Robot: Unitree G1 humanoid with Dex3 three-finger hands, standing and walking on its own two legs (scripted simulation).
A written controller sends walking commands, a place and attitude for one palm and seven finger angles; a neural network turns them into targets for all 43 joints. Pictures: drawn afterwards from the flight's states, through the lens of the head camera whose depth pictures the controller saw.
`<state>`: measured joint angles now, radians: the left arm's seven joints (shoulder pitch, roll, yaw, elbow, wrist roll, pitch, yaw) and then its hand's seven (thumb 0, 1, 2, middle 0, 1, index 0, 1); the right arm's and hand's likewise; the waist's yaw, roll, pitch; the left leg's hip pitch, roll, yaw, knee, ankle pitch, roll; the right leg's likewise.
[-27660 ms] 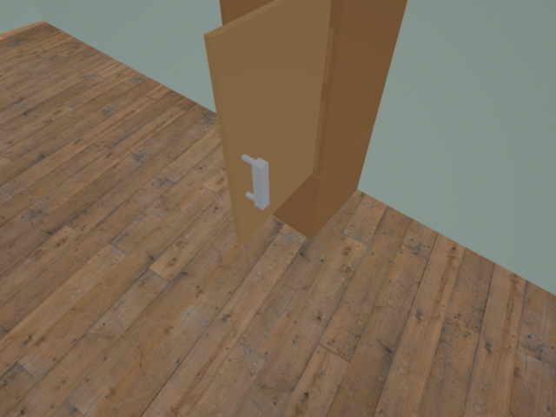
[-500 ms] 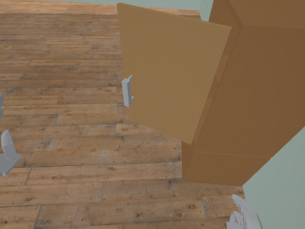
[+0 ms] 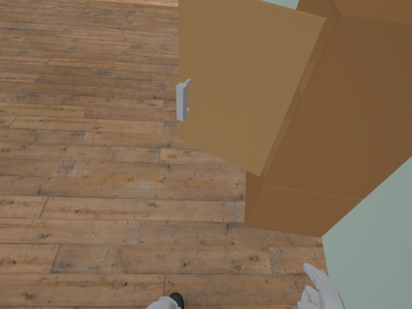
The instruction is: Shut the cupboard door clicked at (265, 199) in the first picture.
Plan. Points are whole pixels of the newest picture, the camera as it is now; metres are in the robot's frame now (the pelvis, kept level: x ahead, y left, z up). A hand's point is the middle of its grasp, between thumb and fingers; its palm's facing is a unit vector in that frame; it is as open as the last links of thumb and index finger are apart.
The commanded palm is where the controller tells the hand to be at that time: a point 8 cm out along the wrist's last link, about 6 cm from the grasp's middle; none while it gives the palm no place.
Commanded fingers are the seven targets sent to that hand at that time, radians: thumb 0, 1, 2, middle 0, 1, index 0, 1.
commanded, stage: step back with the hand held close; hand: left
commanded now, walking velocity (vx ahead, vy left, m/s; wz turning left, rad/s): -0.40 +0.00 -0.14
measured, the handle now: (185, 99) +0.77 +0.12 -0.08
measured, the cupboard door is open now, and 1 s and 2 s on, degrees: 68 68 68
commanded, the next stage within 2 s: stop stepping back and stand still in 0.04 s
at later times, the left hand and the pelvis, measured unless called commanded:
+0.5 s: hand out of the picture +0.16 +0.30 +0.17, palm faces +0.46 -0.81 -0.36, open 7.4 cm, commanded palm +0.09 +0.32 +0.20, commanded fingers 0.00 0.90 0.90 -0.20 -0.30 -0.20 -0.30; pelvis -0.07 +0.03 +0.01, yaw -3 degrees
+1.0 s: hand out of the picture +0.14 +0.26 +0.16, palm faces +0.39 -0.82 -0.42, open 7.4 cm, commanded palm +0.09 +0.29 +0.20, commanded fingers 0.00 0.90 0.90 -0.20 -0.30 -0.20 -0.30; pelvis -0.09 +0.01 +0.02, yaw -8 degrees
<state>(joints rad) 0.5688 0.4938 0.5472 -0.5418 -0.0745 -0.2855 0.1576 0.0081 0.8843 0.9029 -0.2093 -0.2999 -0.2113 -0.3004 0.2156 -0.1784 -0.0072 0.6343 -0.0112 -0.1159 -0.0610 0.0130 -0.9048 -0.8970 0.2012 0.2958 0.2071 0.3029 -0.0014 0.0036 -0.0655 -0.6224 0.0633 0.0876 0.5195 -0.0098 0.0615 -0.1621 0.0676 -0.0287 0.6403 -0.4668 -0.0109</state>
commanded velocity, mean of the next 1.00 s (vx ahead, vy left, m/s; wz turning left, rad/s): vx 0.05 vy -0.01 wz -0.01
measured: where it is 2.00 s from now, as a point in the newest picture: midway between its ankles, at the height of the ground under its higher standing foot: outside the picture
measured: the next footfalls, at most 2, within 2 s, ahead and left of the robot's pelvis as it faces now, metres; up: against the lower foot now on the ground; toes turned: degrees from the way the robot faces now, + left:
right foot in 0.02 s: -0.12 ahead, -0.11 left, +0.00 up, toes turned -5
left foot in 0.46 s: -0.02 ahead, +0.13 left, +0.00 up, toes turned -2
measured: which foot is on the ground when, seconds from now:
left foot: down 0.00-0.26, up 0.28-0.44, down 0.46-0.82, up 0.84-1.00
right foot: up 0.00-0.00, down 0.02-0.52, up 0.54-0.76, down 0.78-1.00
